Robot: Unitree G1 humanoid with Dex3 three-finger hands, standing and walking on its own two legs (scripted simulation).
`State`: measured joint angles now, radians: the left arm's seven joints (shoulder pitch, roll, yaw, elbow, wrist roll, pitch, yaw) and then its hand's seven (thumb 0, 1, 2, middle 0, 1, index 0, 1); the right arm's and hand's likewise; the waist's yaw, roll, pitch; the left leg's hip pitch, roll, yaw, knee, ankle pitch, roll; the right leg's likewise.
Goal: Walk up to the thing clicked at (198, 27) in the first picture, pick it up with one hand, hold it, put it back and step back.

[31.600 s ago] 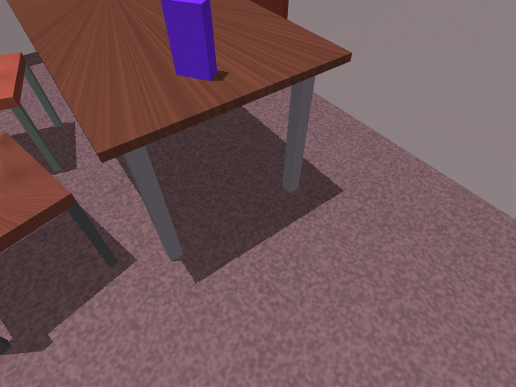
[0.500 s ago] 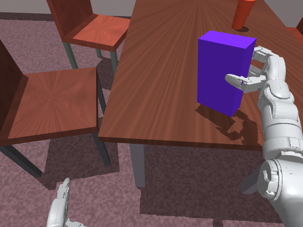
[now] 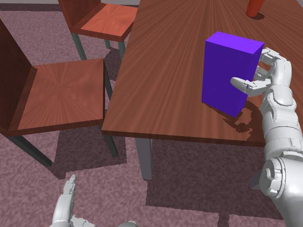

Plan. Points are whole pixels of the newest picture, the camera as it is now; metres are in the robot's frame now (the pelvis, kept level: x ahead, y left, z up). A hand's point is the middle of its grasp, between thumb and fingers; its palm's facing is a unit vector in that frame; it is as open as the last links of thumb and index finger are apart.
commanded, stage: lower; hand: right
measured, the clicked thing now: (226, 77) +0.50 -0.14 +0.11
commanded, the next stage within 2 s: loosen in 0.04 s
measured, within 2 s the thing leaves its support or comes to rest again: rests again in 1.00 s
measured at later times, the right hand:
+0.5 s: hand (253, 73) +0.49 -0.20 +0.14, palm faces +0.20 +0.98 -0.02, open 9.3 cm
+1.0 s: hand (257, 72) +0.49 -0.21 +0.14, palm faces +0.22 +0.98 -0.02, open 15.7 cm
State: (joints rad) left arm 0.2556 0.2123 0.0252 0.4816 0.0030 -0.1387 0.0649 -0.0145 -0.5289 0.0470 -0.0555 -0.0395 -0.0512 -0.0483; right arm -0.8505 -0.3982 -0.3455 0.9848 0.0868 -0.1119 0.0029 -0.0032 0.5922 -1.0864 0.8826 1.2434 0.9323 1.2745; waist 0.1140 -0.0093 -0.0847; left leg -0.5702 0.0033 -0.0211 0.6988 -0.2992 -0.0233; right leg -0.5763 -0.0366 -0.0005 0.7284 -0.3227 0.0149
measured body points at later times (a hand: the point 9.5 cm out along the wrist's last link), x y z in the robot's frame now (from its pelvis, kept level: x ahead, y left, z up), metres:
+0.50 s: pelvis +0.00 +0.00 +0.00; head +0.06 -0.01 +0.44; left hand +0.15 +0.26 -0.07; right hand +0.47 -0.25 +0.15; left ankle +0.03 +0.14 -0.71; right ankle +0.02 -0.13 -0.71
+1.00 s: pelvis +0.00 +0.00 +0.00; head +0.06 -0.01 +0.44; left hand +0.15 +0.26 -0.06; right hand +0.47 -0.26 +0.15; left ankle +0.03 +0.14 -0.71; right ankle +0.02 -0.13 -0.71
